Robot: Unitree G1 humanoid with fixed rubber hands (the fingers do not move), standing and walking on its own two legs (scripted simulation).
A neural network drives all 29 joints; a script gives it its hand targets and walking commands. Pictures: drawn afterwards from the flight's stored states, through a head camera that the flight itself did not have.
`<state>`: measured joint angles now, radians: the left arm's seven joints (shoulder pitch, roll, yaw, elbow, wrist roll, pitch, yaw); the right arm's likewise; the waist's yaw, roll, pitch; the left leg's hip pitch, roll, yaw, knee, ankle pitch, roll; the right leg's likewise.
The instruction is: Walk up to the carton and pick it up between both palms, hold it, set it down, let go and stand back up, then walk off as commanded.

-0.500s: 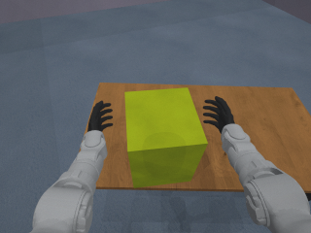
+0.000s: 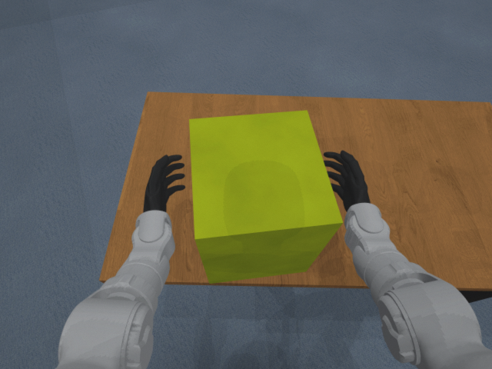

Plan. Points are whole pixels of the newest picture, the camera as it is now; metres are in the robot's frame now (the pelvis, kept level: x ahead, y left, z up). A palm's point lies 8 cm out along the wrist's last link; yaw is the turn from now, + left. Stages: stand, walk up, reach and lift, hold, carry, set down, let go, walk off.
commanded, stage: reach and lift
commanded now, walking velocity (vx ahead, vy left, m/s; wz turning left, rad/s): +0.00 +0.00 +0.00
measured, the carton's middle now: (254, 204) +0.43 +0.00 -0.05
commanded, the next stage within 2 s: none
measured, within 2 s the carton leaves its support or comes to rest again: neither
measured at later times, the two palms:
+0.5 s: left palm (168, 206) +0.40 +0.14 -0.01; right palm (342, 200) +0.41 -0.15 +0.00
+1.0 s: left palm (169, 208) +0.40 +0.14 -0.01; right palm (343, 205) +0.40 -0.15 +0.00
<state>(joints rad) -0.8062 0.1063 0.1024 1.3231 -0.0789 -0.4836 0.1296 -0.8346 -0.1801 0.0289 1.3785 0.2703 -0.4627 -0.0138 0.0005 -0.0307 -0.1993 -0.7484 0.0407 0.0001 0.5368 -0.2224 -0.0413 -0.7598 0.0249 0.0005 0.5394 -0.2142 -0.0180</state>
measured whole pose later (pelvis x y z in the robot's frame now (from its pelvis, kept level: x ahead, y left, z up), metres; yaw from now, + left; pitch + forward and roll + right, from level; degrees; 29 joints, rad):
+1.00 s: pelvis +0.00 +0.00 +0.00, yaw +0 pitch +24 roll +0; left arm -0.80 -0.01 0.51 1.32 0.32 -0.53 0.18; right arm -0.76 -0.01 -0.52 1.24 -0.34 -0.49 -0.04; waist 0.00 -0.03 -0.20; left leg -0.73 0.05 0.00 0.54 -0.22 -0.04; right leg -0.75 0.03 0.00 0.54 -0.21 -0.03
